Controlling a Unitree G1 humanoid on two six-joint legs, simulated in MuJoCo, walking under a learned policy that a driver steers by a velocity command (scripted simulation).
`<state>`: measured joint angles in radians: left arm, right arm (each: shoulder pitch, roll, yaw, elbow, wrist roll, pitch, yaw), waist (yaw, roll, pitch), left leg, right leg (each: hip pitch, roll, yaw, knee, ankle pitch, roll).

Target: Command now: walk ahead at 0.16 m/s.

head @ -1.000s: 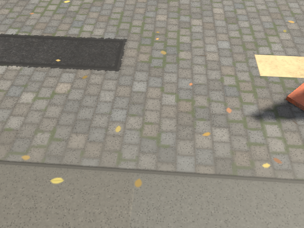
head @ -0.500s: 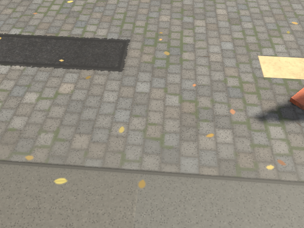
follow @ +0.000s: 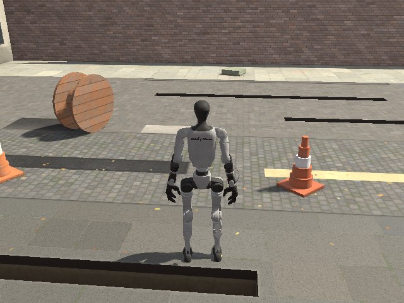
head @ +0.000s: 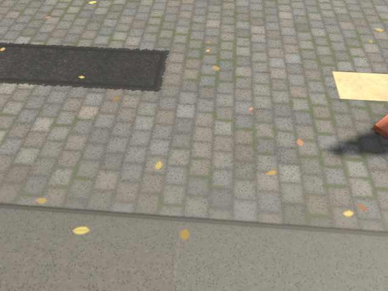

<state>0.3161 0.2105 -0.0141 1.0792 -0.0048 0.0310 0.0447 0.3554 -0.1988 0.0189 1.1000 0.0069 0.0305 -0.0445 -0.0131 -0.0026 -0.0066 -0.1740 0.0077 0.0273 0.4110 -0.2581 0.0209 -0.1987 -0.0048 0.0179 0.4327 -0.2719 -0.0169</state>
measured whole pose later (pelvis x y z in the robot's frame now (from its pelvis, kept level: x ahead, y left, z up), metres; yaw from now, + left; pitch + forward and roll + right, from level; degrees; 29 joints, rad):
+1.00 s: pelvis +0.46 -0.01 +0.00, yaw -1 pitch +1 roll +2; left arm 0.12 0.27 0.04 0.82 -0.01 -0.09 0.01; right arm 0.39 -0.25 -0.04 0.98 0.00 -0.10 0.01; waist -0.06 -0.04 0.00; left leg -0.07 -0.07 0.07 0.21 -0.15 0.07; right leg -0.70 -0.16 0.03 0.95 -0.10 0.00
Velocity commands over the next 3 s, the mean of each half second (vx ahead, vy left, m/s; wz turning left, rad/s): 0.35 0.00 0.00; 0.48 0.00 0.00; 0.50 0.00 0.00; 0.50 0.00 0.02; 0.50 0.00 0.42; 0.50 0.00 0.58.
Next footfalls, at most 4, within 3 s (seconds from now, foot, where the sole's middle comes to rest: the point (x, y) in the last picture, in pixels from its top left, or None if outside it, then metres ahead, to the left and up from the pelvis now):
0.68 left None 0.48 0.08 -0.78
1.22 right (243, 225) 0.78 -0.17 -0.78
1.76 left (181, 164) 1.08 0.07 -0.78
2.28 right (226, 116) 1.39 -0.15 -0.78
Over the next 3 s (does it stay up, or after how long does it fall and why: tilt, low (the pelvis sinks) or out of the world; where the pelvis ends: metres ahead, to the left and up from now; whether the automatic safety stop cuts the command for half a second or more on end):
stays up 1.53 0.11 0.00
